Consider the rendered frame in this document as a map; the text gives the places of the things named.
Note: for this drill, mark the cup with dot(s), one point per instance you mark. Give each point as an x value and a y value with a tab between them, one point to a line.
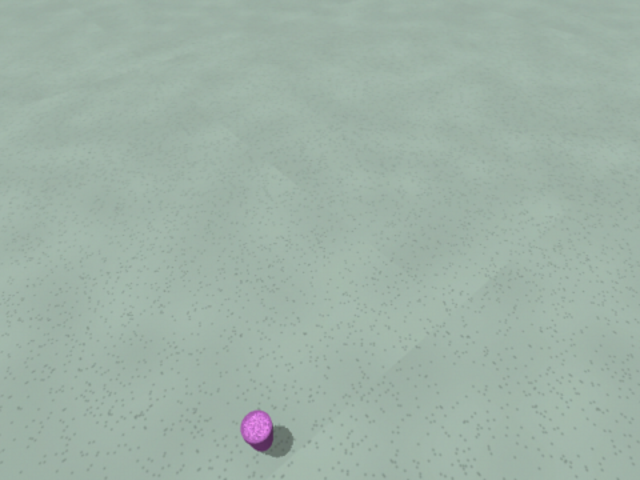
257	430

